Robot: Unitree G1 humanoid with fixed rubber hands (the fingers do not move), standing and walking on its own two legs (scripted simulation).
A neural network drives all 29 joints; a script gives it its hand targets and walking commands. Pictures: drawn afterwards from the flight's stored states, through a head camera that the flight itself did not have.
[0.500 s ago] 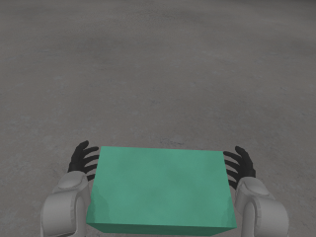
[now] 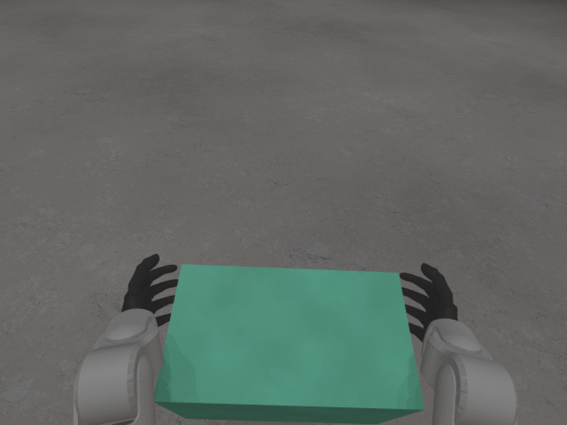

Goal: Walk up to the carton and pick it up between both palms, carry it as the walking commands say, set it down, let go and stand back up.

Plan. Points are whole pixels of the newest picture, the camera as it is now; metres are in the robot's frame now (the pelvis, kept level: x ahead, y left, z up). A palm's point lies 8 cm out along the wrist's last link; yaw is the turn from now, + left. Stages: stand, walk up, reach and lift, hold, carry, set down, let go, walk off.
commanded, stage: carry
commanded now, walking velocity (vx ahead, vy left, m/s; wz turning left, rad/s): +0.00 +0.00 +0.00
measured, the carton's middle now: (286, 350) +0.25 +0.00 +0.01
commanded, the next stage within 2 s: none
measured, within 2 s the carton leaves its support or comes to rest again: neither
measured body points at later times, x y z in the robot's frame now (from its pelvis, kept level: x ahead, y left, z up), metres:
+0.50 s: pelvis +0.01 +0.00 +0.00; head -0.01 +0.00 +0.45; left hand +0.26 +0.18 +0.09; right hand +0.26 -0.18 +0.09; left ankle +0.05 +0.13 -0.73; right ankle +0.04 -0.14 -0.73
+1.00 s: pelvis +0.01 -0.01 -0.01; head +0.00 +0.00 +0.44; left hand +0.28 +0.14 +0.08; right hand +0.23 -0.22 +0.08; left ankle +0.05 +0.13 -0.73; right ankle +0.04 -0.14 -0.73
